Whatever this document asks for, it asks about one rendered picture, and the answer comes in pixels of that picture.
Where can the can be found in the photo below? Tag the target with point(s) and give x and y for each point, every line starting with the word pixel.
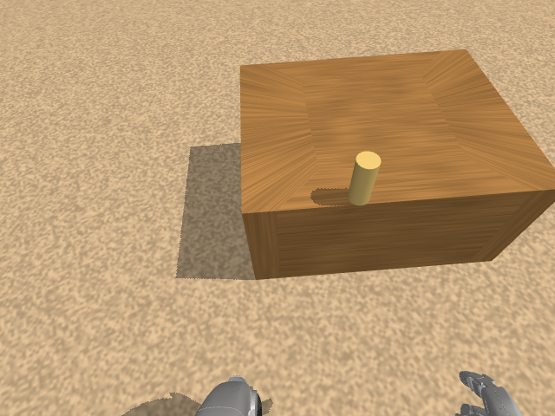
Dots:
pixel 363 178

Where can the right robot hand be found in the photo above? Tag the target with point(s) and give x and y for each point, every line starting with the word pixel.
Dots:
pixel 497 401

